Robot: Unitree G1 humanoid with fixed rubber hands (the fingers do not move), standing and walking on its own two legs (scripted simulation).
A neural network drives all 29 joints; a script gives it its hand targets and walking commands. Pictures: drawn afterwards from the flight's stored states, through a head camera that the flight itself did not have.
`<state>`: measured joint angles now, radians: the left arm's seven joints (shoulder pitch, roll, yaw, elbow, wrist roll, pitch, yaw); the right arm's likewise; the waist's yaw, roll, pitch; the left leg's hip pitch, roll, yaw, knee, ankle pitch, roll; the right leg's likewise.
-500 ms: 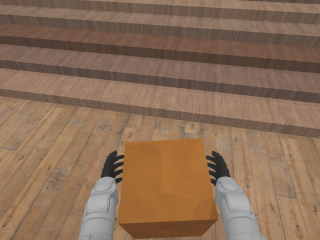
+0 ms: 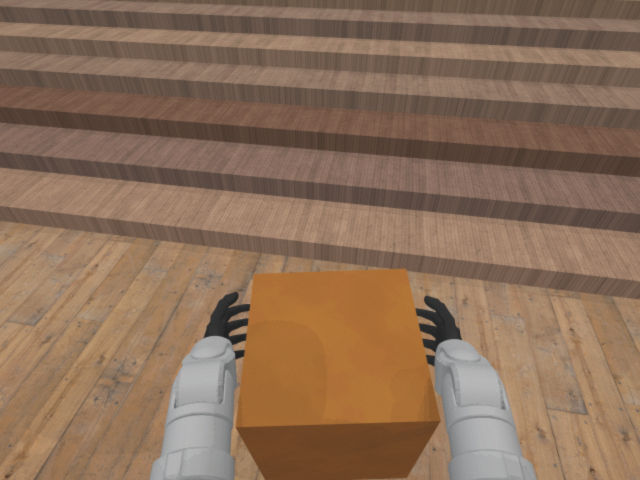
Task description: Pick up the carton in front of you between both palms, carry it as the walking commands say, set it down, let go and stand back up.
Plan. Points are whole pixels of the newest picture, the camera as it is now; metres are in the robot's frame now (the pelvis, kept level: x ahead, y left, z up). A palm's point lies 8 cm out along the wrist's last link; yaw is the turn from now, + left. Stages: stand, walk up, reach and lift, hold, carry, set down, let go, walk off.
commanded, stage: reach and lift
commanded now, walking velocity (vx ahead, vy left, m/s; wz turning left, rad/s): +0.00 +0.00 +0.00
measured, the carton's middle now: (333, 380) +0.29 +0.00 -0.05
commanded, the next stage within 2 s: hold in 0.66 s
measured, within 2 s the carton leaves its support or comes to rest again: neither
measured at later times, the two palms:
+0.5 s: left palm (219, 339) +0.31 +0.15 +0.04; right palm (448, 340) +0.31 -0.15 +0.04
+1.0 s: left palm (213, 338) +0.30 +0.15 +0.06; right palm (452, 340) +0.29 -0.15 +0.05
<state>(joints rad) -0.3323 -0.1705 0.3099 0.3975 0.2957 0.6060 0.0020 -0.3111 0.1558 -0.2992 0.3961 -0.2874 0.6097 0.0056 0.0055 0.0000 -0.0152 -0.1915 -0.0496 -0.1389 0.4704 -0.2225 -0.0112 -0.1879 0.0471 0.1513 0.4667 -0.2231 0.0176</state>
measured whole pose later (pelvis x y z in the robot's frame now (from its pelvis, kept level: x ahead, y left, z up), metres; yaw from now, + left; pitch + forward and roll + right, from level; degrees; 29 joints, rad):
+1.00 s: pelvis +0.01 +0.00 +0.01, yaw +0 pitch -8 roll +0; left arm -0.30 -0.16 0.26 0.28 0.29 0.75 -0.01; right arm -0.29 0.16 -0.25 0.28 -0.29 0.76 0.01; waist 0.00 0.00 0.01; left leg -0.05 -0.04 -0.14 0.37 -0.19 -0.01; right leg -0.04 0.04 0.14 0.37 -0.19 0.01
